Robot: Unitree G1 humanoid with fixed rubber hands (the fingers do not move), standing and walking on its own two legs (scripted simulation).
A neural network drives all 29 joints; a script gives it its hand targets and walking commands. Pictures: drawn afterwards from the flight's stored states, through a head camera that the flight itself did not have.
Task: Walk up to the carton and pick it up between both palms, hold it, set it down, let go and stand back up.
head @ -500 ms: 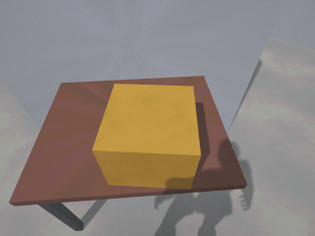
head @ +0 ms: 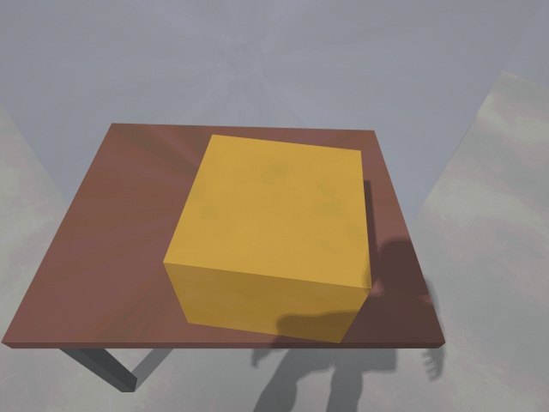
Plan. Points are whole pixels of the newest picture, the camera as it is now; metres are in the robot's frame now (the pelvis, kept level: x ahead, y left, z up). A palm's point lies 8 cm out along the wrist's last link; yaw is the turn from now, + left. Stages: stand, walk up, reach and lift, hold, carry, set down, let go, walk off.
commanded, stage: walk up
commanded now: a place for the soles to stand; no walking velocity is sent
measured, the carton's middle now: (274, 236) +0.44 +0.01 -0.06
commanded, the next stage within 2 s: stand in 1.16 s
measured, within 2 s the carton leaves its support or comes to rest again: neither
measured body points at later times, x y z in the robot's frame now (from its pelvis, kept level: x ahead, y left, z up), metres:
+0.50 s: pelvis +0.03 -0.02 -0.01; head +0.08 -0.01 +0.43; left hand +0.12 +0.27 -0.15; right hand +0.15 -0.30 -0.14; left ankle +0.01 +0.10 -0.72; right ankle +0.04 -0.14 -0.72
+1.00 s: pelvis +0.02 -0.01 +0.02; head +0.05 -0.02 +0.47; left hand +0.08 +0.27 -0.12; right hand +0.16 -0.28 -0.12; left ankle +0.01 +0.10 -0.72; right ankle +0.04 -0.14 -0.72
